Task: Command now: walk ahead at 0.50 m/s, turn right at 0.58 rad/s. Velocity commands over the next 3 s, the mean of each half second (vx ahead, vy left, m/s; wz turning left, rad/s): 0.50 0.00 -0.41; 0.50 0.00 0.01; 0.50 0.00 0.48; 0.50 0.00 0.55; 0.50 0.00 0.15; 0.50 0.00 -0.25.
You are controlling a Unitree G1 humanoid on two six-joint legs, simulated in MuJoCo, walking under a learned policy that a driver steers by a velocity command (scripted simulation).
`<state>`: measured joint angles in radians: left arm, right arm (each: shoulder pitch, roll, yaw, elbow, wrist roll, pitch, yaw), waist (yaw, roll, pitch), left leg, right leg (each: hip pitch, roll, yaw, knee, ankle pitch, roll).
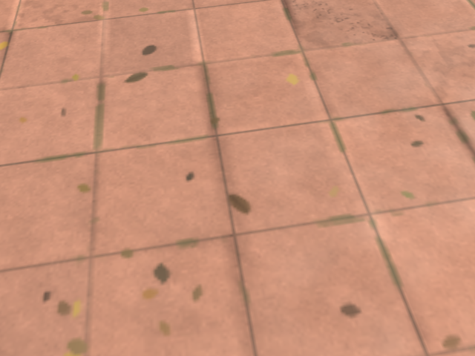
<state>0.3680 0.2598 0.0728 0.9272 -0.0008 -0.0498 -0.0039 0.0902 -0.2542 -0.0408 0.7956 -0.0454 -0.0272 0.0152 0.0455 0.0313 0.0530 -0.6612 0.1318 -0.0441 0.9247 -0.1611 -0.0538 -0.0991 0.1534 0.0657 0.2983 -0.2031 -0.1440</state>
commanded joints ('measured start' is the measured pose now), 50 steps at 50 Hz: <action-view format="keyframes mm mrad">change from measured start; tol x32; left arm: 1 69 148 30 -47 1 -10 5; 32 -370 49 -51 -227 31 2 -39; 38 99 256 21 -107 75 -25 5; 50 -22 74 -16 -47 18 -66 8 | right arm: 1 -83 -67 -9 -84 4 -4 4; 8 -186 -94 3 -156 19 -30 9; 13 316 -298 -58 -54 -24 -57 -36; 50 155 -43 -25 43 17 10 27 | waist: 1 18 -85 -15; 13 -111 218 -375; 50 -49 -84 15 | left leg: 1 -39 -46 45 -102 104 -7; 11 498 -160 55 -467 59 102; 13 978 281 -552 -545 -127 266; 18 531 109 -282 -712 -22 235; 32 573 83 -32 -751 276 223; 36 587 50 28 -453 509 182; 39 13 -159 45 263 -352 117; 50 -37 -44 -5 81 56 80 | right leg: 1 36 -245 223 -72 389 -89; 11 42 -216 243 309 708 5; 13 -368 -2 86 857 -200 66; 15 -500 -89 82 995 -212 59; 36 -77 -133 -141 146 39 45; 39 347 -567 577 -35 -139 -137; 50 20 -380 -58 -198 235 -21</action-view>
